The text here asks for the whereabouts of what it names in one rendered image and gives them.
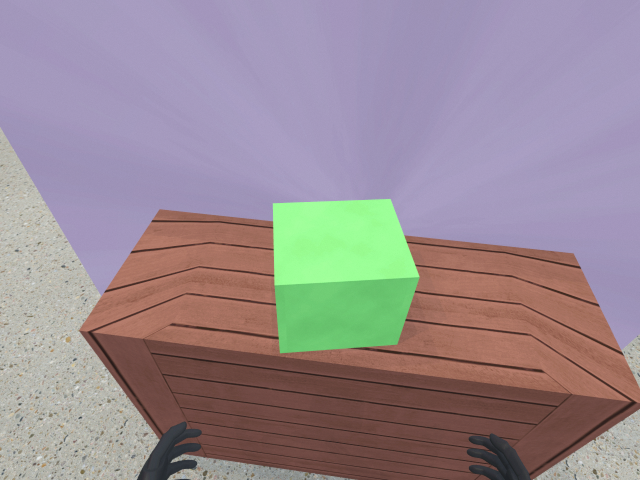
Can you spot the carton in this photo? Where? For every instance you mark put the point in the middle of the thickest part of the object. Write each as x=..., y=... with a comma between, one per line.
x=343, y=272

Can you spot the right robot hand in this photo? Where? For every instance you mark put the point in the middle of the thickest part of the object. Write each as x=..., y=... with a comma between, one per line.
x=507, y=461

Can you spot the left robot hand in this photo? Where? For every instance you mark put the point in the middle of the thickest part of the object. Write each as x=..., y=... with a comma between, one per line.
x=158, y=466

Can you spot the pedestal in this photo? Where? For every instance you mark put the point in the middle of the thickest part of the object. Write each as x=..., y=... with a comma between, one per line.
x=497, y=339

